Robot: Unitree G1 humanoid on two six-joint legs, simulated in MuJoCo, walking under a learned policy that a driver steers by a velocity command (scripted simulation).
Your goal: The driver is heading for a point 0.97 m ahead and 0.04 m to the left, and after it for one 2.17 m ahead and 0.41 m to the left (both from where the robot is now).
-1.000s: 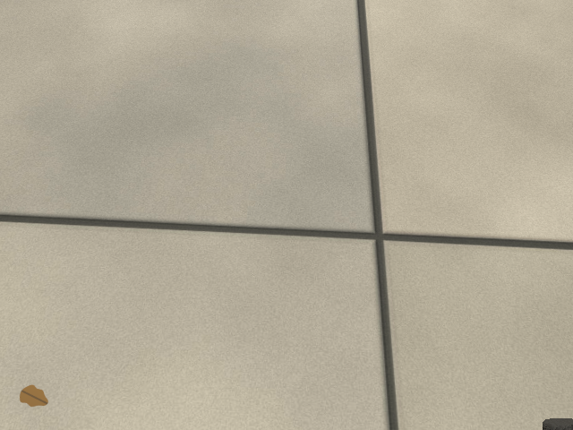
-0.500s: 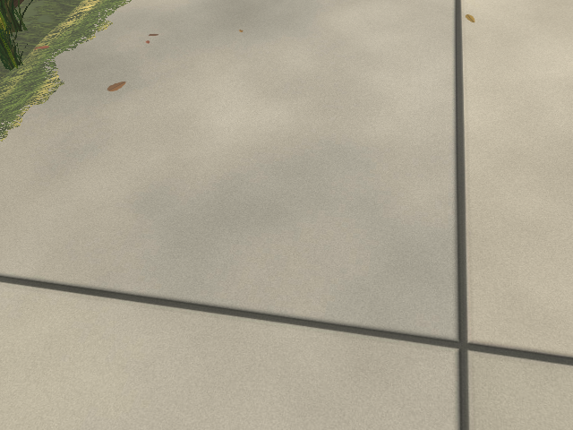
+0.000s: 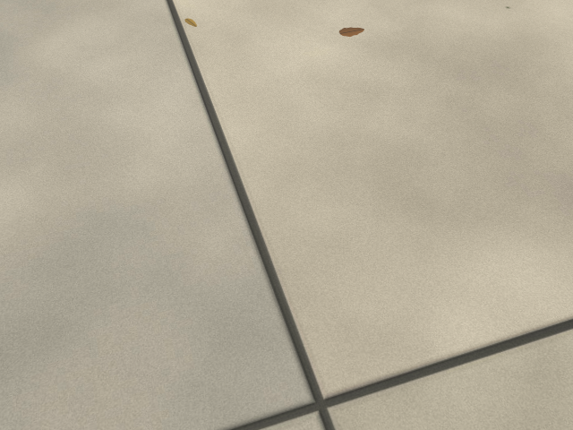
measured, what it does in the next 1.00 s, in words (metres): walks ahead: right foot, then left foot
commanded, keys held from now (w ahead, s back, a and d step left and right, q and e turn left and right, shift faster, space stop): w+e+shift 0.26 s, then w+q+shift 0.74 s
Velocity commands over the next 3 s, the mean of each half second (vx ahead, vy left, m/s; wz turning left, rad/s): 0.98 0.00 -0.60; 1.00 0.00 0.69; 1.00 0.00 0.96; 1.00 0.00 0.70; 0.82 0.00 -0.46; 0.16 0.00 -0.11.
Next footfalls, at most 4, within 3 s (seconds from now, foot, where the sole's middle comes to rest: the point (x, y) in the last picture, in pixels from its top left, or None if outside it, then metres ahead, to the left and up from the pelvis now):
0.24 right None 0.38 -0.09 -0.77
0.70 left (328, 303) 0.83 -0.11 -0.77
1.12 right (372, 186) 1.27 -0.28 -0.77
1.56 left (264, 127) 1.56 0.07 -0.77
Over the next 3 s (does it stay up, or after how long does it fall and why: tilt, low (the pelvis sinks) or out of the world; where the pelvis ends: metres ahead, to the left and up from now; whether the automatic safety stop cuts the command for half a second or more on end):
stays up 2.20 0.60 -0.01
